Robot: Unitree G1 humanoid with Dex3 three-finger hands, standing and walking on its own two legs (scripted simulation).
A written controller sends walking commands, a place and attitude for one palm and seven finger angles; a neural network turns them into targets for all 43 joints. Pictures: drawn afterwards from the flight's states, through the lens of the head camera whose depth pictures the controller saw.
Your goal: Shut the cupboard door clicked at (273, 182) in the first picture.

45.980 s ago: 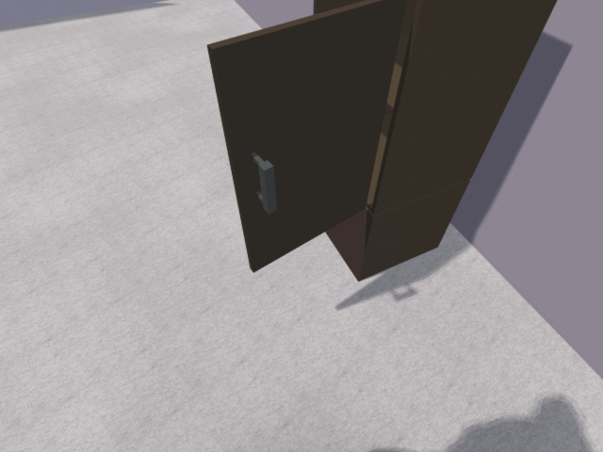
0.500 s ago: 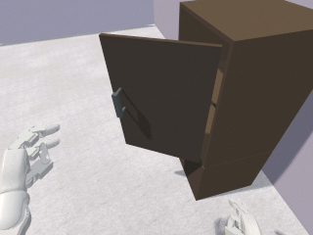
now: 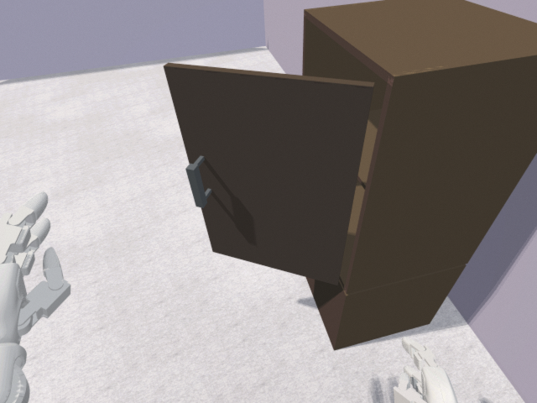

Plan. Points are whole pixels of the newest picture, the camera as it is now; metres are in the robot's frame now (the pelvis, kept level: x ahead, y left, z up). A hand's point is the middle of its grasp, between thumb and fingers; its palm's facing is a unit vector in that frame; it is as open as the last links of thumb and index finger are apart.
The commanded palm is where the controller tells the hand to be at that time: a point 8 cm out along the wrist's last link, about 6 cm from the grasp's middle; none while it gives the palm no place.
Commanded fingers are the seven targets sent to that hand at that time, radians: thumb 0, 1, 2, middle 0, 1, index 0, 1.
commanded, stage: step back with the hand held close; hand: left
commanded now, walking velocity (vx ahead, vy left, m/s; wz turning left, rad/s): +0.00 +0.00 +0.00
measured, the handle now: (200, 181) +0.60 +0.25 -0.02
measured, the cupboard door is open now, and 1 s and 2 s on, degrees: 57 57 57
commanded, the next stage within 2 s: stop stepping back and stand still in 1.30 s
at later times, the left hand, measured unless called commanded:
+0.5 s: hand (31, 295) +0.18 +0.29 +0.16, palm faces +0.35 -0.77 -0.52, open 7.4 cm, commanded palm +0.11 +0.33 +0.18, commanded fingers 0.00 0.90 0.90 -0.20 -0.30 -0.20 -0.30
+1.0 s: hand out of the picture +0.06 +0.29 +0.17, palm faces +0.49 -0.76 -0.41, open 7.4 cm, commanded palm +0.00 +0.33 +0.18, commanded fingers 0.00 0.90 0.90 -0.20 -0.30 -0.20 -0.30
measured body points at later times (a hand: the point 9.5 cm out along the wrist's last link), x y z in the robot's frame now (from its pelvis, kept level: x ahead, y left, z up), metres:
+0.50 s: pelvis -0.03 +0.03 +0.00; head -0.01 +0.02 +0.45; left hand +0.15 +0.33 +0.19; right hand +0.15 -0.21 -0.09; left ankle +0.02 +0.14 -0.74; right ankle -0.05 -0.12 -0.74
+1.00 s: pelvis -0.12 +0.03 -0.02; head -0.12 +0.03 +0.43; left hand +0.03 +0.33 +0.19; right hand +0.06 -0.21 -0.10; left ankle +0.01 +0.14 -0.73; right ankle -0.05 -0.11 -0.74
